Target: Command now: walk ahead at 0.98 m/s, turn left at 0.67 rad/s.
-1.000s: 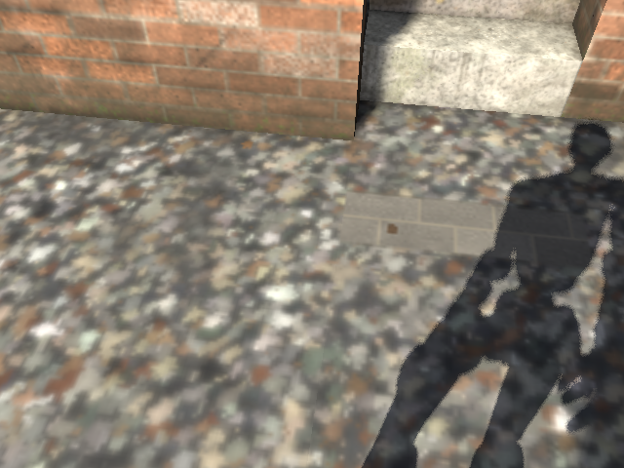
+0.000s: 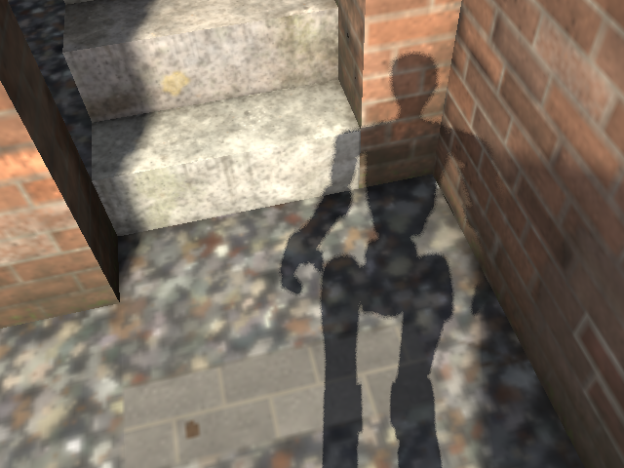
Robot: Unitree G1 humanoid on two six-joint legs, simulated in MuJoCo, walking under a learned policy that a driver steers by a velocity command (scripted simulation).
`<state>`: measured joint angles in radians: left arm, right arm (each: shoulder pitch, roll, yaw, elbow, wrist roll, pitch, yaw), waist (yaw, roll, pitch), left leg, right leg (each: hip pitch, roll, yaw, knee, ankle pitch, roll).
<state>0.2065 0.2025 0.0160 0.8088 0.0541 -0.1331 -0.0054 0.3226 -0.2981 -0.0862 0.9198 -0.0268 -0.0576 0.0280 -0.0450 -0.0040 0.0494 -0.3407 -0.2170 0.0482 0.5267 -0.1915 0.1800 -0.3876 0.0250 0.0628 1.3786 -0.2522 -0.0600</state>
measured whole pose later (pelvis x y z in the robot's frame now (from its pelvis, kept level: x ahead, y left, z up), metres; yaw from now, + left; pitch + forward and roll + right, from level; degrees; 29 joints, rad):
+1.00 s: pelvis +0.87 +0.08 -0.02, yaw +29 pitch +0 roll +0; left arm 0.27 0.25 0.05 0.76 0.02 -0.09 -0.01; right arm 0.25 -0.25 -0.05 0.76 -0.02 -0.06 -0.02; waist 0.03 0.02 0.05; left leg -0.32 0.08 0.03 1.22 -0.57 0.00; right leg -0.59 0.01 0.00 0.73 -0.08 -0.03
